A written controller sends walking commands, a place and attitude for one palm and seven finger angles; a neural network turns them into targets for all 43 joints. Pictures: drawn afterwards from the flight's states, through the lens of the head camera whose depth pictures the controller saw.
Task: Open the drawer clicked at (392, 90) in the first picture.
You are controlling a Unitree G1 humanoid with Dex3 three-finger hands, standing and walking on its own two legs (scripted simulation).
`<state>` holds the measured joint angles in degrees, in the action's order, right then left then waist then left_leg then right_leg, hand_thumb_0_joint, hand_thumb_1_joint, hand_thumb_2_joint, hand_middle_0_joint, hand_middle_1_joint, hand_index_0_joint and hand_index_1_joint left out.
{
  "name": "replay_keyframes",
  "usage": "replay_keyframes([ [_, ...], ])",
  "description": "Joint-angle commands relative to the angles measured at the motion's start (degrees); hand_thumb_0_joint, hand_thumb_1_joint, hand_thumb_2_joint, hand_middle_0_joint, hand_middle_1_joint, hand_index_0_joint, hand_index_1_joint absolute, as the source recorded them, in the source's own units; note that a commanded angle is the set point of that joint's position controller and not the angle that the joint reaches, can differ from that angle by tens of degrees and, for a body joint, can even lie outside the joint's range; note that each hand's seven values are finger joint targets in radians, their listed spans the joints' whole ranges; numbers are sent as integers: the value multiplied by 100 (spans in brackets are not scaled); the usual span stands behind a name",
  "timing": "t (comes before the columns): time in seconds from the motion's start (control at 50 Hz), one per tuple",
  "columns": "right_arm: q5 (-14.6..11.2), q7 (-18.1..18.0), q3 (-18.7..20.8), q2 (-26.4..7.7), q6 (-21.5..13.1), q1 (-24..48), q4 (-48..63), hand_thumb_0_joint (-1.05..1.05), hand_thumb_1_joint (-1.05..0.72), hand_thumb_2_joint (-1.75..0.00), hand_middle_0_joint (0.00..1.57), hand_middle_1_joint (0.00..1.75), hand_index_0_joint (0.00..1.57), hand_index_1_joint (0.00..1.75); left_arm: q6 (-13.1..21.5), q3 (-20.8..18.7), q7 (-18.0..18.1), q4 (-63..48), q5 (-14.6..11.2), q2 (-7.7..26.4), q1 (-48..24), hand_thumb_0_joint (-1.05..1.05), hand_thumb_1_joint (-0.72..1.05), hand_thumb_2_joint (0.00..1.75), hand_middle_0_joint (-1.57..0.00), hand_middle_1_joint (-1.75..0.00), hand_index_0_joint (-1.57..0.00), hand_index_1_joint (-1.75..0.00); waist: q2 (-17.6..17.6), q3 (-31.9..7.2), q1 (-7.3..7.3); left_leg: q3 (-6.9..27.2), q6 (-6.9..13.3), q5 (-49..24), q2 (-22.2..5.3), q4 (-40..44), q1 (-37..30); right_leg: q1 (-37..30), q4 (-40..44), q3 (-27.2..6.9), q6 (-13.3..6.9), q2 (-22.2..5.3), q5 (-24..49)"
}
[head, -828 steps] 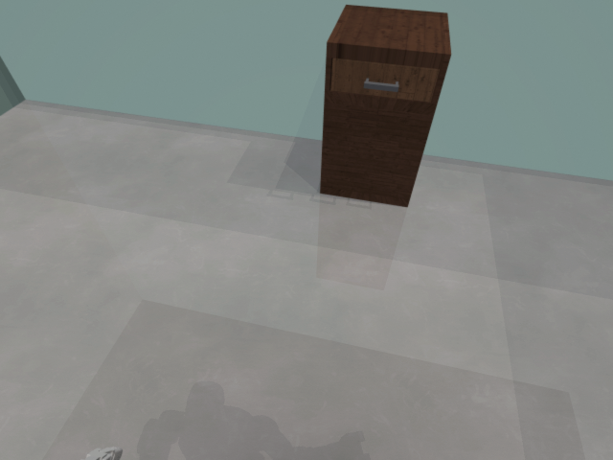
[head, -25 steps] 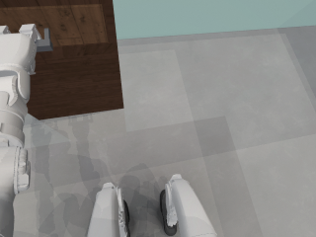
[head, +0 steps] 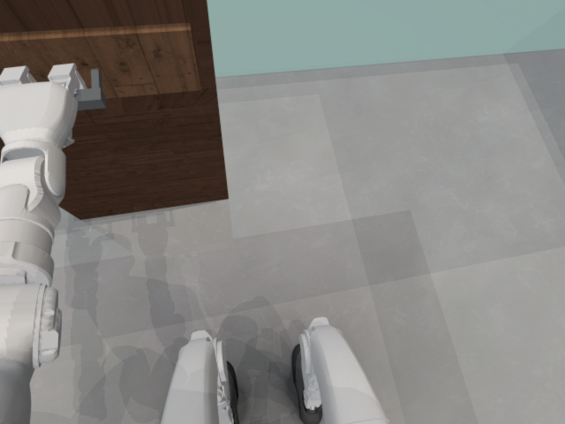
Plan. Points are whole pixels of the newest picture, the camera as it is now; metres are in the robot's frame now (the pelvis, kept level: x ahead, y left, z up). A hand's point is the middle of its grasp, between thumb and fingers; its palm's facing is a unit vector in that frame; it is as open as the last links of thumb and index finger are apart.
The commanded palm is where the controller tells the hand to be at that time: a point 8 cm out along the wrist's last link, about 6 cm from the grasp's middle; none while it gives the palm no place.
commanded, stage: pull the drawer open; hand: left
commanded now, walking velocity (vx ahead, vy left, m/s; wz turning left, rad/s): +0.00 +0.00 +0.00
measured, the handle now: (53, 90) +0.57 +0.29 -0.01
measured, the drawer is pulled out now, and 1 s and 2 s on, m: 0.01 0.06 0.12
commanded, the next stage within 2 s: none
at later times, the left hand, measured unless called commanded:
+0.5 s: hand (61, 153) +0.49 +0.27 -0.04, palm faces -0.05 -0.06 -1.00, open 5.5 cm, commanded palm +0.46 +0.25 +0.01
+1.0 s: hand (61, 170) +0.46 +0.27 -0.04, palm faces -0.04 -0.05 -1.00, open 5.5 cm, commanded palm +0.43 +0.26 +0.01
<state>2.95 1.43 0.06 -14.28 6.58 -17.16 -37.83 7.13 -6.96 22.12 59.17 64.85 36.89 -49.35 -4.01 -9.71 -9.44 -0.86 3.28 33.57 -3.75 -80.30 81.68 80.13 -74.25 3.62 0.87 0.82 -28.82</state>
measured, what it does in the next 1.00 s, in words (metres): stands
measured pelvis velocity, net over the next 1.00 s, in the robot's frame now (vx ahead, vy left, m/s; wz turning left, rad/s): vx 0.02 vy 0.00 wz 0.01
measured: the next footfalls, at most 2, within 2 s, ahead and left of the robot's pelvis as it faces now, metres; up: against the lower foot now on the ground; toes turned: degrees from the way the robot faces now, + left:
none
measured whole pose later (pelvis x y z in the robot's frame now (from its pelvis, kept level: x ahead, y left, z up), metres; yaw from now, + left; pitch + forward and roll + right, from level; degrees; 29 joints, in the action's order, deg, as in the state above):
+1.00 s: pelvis +0.02 +0.00 +0.02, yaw +1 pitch +32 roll -4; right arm 3.0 1.9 2.4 -14.5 6.9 -14.2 -38.2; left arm 8.3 -6.3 28.9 53.0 64.9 29.3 -35.3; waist -3.2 -11.1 -5.6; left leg -2.5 3.0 34.0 -3.2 -75.8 73.7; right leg 73.5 -71.5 1.9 0.9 0.5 -29.8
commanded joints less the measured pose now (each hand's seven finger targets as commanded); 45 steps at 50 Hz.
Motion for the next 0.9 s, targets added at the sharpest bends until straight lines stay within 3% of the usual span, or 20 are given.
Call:
replay_keyframes([
  [0.0, 43, -94, 425, -1096, -22, -1104, 144, 0, -90, -90, 20, 30, 20, 30, 100, -190, 228, -847, -47, 1233, -1183, 0, 90, 90, -40, -135, -40, -135, -642, -3327, 160, 449, -89, -3124, 125, 996, -3031, -1685, 642, 85, -318, 210, 1952],
  [0.12, 63, -81, 470, -1081, 1, -1040, 133, 0, -90, -90, 20, 30, 20, 30, 141, -272, 392, -882, -67, 1111, -791, 0, 90, 90, -40, -135, -40, -135, -558, -3319, 276, 408, -101, -3420, 135, 1052, -3161, -1837, 658, 60, -325, 186, 2208],
  [0.2, 70, -61, 502, -1077, 13, -1015, 121, 0, -90, -90, 20, 30, 20, 30, 93, -158, 505, -851, -32, 903, -686, 0, 90, 90, -40, -135, -40, -135, -408, -3212, 240, 403, -106, -3436, 128, 1075, -3187, -1840, 689, 70, -314, 192, 2224],
  [0.26, 72, -41, 534, -1059, 40, -992, 153, 0, -90, -90, 20, 30, 20, 30, 59, -134, 551, -956, -23, 747, -473, 0, 90, 90, -40, -135, -40, -135, -552, -3375, 333, 452, -149, -3827, 107, 1112, -3511, -1824, 670, 86, -323, 181, 2326],
  [0.28, 72, -33, 548, -1046, 41, -975, 139, 0, -90, -90, 20, 30, 20, 30, 41, -41, 567, -959, -32, 611, -505, 0, 90, 90, -40, -135, -40, -135, -488, -3337, 272, 446, -139, -3777, 99, 1110, -3510, -1813, 707, 83, -313, 183, 2329],
  [0.4, 71, -30, 568, -1021, 54, -908, 181, 0, -90, -90, 20, 30, 20, 30, 33, -143, 612, -1120, -61, 618, -136, 0, 90, 90, -40, -135, -40, -135, -406, -3443, 395, 368, -129, -3891, 133, 1166, -3567, -2169, 753, 47, -315, 174, 2582],
  [0.48, 73, -40, 553, -1016, 54, -831, 174, 0, -90, -90, 20, 30, 20, 30, 64, -109, 641, -1093, -30, 584, -94, 0, 90, 90, -40, -135, -40, -135, -320, -3170, 385, 338, -118, -3638, 141, 1211, -3386, -2134, 789, 38, -318, 173, 2451],
  [0.5, 72, -35, 565, -993, 41, -810, 172, 0, -90, -90, 20, 30, 20, 30, 85, 12, 659, -1142, -37, 419, -142, 0, 90, 90, -40, -135, -40, -135, -318, -3194, 336, 312, -102, -3547, 156, 1198, -3372, -2146, 813, 29, -316, 175, 2451],
  [0.72, 75, -35, 551, -1006, 11, -683, 208, 0, -90, -90, 20, 30, 20, 30, 128, -340, 758, -1054, -40, 730, 427, 0, 90, 90, -40, -135, -40, -135, -191, -3153, 545, 192, -87, -3364, 222, 1217, -3089, -2468, 781, -54, -336, 167, 2608],
  [0.78, 51, -46, 549, -1006, 0, -648, 241, 0, -90, -90, 20, 30, 20, 30, 132, -295, 782, -1031, -13, 716, 424, 0, 90, 90, -40, -135, -40, -135, -77, -3047, 522, 168, -77, -3066, 242, 1232, -2909, -2458, 802, -54, -322, 171, 2403],
  [0.82, 50, -35, 563, -997, -19, -627, 250, 0, -90, -90, 20, 30, 20, 30, 148, -254, 800, -1236, -16, 648, 340, 0, 90, 90, -40, -135, -40, -135, -360, -3141, 549, 205, -104, -3255, 222, 1280, -3154, -2374, 780, -36, -345, 159, 2419],
  [0.88, 42, -32, 585, -995, -27, -620, 248, 0, -90, -90, 20, 30, 20, 30, 117, -235, 840, -1166, -47, 542, 501, 0, 90, 90, -40, -135, -40, -135, -119, -3107, 519, 187, -90, -3194, 216, 1264, -3115, -2387, 822, -39, -315, 170, 2402],
])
